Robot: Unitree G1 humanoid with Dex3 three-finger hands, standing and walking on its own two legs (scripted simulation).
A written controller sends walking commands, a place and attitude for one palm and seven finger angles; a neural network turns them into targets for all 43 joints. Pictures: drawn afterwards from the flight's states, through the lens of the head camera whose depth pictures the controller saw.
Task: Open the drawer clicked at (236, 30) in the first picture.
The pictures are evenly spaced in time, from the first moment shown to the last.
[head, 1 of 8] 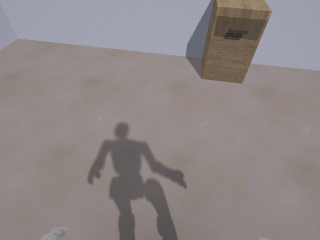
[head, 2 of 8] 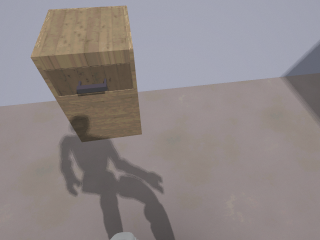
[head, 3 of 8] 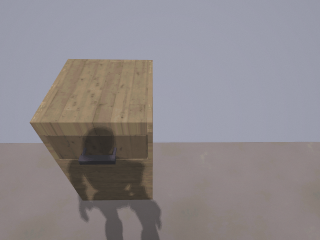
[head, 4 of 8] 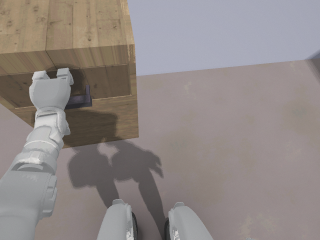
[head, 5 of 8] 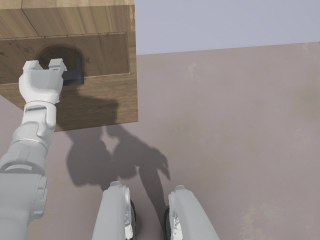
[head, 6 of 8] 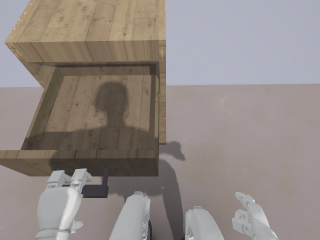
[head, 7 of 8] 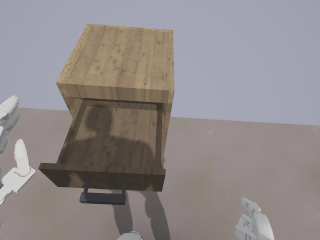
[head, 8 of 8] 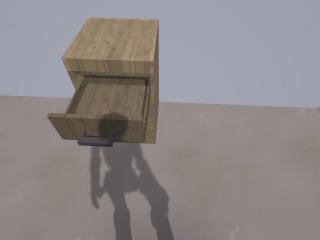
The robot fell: no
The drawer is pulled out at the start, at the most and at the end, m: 0.00 0.30 0.30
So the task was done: yes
